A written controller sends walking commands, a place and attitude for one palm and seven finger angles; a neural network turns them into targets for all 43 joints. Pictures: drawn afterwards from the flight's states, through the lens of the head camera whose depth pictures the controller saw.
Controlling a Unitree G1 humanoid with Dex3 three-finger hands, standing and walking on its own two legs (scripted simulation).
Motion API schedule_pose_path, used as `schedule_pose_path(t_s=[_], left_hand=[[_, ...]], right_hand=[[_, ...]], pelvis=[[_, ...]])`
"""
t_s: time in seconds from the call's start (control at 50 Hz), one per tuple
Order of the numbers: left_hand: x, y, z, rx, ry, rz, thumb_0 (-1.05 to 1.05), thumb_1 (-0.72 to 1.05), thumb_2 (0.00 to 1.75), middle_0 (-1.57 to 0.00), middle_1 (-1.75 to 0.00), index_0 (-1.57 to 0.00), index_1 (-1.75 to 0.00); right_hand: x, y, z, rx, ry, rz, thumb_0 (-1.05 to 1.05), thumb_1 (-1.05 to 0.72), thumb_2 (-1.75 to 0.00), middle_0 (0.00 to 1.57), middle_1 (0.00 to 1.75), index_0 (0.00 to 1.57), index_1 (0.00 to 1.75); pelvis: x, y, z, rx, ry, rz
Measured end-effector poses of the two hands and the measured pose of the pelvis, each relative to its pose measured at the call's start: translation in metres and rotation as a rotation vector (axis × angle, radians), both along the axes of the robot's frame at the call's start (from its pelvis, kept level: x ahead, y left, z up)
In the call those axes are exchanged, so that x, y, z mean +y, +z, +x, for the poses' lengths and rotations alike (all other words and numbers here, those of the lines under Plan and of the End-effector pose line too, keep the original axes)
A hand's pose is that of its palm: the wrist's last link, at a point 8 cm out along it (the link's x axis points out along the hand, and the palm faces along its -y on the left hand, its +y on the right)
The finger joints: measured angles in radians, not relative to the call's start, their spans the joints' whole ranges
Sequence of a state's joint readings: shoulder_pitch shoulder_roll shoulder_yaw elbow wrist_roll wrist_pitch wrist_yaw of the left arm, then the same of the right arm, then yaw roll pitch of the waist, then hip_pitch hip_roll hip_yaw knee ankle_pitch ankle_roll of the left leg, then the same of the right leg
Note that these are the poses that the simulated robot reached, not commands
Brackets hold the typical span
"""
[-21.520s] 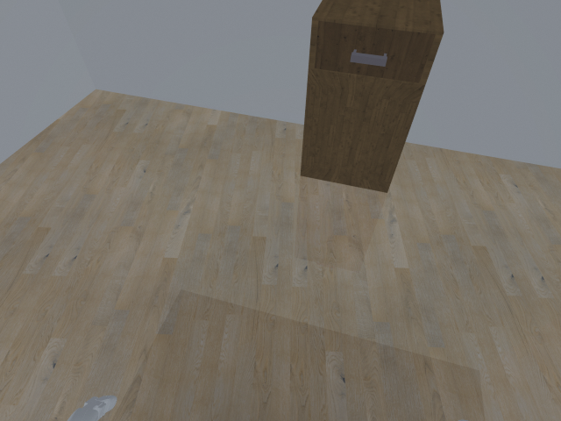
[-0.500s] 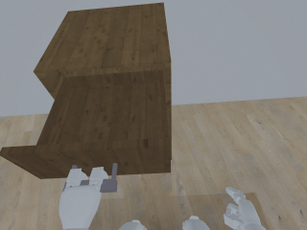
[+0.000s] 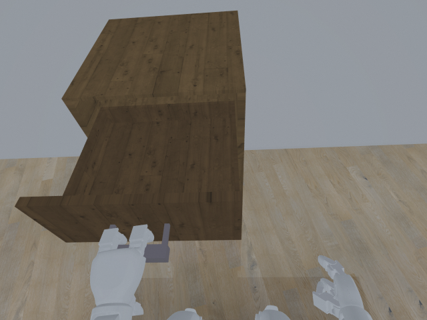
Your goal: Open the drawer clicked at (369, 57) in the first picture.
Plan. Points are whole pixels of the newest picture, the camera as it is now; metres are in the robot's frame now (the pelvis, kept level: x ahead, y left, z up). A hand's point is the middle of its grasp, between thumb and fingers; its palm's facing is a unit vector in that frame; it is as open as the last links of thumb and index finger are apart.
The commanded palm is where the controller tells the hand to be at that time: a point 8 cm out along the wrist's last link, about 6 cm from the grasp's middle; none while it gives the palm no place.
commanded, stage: lift the hand off the handle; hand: left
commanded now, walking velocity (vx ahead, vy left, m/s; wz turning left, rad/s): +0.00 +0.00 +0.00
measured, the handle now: (136, 241) +0.26 +0.19 -0.01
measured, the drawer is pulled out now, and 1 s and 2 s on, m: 0.30 0.30 0.30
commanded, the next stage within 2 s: none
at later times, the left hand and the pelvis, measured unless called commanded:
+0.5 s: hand (133, 266) +0.22 +0.19 -0.03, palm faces +0.00 -0.09 -1.00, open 13.7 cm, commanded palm +0.19 +0.19 +0.03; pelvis +0.01 +0.01 +0.00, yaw +0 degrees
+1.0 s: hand (128, 259) +0.22 +0.18 +0.01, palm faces +0.04 -0.13 -0.99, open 13.7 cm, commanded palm +0.18 +0.18 +0.07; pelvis +0.02 +0.01 +0.02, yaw -1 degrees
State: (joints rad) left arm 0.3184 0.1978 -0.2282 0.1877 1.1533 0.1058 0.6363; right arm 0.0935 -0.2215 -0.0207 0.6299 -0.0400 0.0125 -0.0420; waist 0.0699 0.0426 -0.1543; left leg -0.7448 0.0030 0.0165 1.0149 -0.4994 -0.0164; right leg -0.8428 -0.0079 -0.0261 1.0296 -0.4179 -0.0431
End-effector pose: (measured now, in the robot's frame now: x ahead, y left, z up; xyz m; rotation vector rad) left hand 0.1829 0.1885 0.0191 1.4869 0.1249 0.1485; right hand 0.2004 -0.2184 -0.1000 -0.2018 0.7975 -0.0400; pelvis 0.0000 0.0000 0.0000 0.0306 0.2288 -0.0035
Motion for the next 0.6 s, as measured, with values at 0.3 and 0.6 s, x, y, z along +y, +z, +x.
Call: schedule_pose_path(t_s=[0.3,0.6], left_hand=[[-0.001,-0.002,0.011,0.003,0.002,-0.007,0.0,-0.49,0.31,-0.3,-1.2,-0.32,-1.2],[0.001,0.012,0.016,0.017,-0.006,-0.032,0.0,-0.49,0.3,-0.32,-1.2,-0.36,-1.22]], right_hand=[[0.011,-0.001,0.003,0.019,0.016,0.007,0.01,-0.9,-0.9,0.21,0.3,0.21,0.3],[0.008,0.01,0.003,0.016,-0.006,0.007,0.01,-0.9,-0.9,0.21,0.3,0.21,0.3]], pelvis=[[0.005,0.0,0.004,0.0,0.006,-0.008],[0.007,0.009,0.008,-0.027,0.001,-0.012]])
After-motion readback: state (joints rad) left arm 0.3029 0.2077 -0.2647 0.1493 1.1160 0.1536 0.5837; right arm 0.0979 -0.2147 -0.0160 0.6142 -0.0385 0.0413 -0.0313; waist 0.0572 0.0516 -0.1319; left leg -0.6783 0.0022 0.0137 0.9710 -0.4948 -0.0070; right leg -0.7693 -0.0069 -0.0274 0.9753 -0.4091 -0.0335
